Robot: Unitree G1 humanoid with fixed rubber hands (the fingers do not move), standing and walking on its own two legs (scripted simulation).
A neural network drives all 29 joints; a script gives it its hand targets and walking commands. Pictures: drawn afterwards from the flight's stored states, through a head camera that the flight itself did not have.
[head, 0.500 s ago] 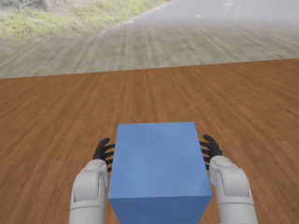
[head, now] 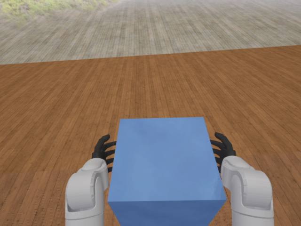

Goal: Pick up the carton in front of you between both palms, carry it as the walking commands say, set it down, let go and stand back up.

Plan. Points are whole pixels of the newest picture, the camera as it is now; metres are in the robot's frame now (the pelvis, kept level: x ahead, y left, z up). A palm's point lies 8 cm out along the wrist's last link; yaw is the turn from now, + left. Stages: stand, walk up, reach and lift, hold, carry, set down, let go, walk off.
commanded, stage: carry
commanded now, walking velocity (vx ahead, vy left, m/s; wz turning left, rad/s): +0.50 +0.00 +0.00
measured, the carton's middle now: (162, 178) +0.27 -0.01 +0.03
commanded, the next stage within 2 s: none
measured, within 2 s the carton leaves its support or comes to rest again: neither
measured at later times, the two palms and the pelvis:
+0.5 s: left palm (110, 93) +0.60 +0.16 +0.07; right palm (190, 92) +0.58 -0.14 +0.07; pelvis +0.33 +0.03 +0.00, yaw -4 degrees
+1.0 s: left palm (125, 40) +1.01 +0.12 +0.11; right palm (181, 38) +1.02 -0.18 +0.11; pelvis +0.65 -0.03 -0.01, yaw -1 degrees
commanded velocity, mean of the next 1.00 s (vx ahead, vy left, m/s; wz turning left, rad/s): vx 0.50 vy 0.00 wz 0.00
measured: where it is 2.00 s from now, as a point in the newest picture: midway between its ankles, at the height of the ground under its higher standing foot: (153, 125)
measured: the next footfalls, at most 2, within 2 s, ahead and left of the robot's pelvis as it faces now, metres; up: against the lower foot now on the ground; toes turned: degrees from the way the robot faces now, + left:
left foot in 0.40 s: +0.45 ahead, +0.09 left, +0.00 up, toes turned +9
right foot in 0.90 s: +0.78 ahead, -0.10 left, +0.00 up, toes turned -10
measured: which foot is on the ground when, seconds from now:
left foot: up 0.00-0.38, down 0.40-0.92, up 0.94-1.00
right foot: down 0.00-0.44, up 0.46-0.88, down 0.90-1.00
